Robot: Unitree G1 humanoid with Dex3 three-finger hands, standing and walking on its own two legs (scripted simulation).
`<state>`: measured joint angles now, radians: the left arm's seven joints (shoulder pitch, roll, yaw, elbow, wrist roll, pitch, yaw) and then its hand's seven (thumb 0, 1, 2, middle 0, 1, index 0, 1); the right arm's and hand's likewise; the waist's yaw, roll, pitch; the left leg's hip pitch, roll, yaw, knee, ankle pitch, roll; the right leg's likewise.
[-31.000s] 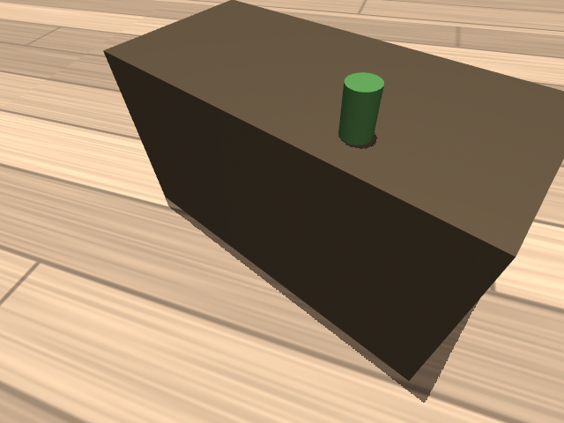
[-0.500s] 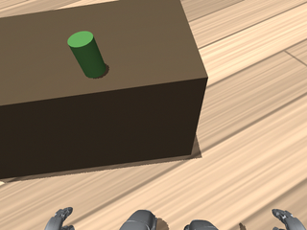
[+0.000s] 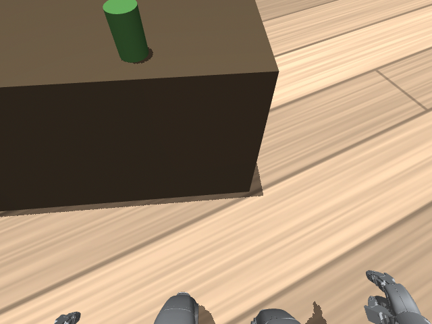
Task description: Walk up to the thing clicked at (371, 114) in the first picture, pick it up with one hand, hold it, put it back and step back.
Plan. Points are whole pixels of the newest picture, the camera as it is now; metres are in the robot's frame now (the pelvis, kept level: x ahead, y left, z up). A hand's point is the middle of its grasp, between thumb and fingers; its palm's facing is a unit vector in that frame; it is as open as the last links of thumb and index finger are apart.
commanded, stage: step back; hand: left
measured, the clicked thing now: (127, 31) +0.78 +0.29 +0.06
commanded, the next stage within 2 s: stand in 1.98 s
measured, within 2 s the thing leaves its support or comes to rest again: neither
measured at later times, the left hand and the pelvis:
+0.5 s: hand out of the picture -0.05 +0.26 -0.14, palm faces +0.10 -0.91 -0.40, open 7.4 cm; pelvis -0.17 -0.02 -0.01, yaw +6 degrees
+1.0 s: hand out of the picture -0.28 +0.22 -0.11, palm faces +0.07 -0.87 -0.48, open 7.4 cm; pelvis -0.31 -0.07 +0.01, yaw +4 degrees
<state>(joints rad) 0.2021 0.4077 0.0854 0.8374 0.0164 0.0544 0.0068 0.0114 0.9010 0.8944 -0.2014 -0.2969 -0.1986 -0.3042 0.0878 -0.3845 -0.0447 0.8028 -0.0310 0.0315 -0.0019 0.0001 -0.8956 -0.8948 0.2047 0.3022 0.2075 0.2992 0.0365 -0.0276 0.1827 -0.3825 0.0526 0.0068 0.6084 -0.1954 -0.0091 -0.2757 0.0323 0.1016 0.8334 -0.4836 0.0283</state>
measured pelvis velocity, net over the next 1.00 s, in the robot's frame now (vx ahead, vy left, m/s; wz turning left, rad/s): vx -0.31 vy -0.07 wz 0.07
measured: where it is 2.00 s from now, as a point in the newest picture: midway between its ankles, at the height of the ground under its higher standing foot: outside the picture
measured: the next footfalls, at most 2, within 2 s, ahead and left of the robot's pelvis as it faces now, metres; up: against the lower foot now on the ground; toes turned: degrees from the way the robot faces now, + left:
right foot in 0.04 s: -0.01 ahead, -0.13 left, +0.00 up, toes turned +3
left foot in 0.42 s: -0.13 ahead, +0.10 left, +0.00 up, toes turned +4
